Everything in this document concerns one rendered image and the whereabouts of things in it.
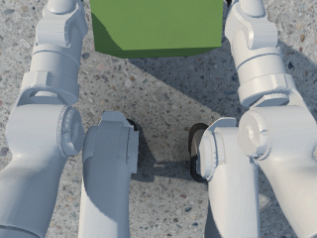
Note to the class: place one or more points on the robot right forearm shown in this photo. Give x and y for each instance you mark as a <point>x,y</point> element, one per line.
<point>258,58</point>

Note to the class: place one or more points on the robot left forearm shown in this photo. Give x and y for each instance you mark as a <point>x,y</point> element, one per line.
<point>56,57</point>

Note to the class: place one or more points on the robot right upper arm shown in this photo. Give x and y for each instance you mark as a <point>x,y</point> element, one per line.
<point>282,140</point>

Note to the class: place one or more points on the right robot foot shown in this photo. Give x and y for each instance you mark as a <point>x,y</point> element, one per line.
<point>195,134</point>

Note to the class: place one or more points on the robot right thigh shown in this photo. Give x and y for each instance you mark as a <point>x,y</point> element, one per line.
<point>233,186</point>

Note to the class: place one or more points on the robot left upper arm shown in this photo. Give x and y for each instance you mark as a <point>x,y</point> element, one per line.
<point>41,137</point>

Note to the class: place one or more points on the carton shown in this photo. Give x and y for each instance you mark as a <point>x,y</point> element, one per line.
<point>138,29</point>

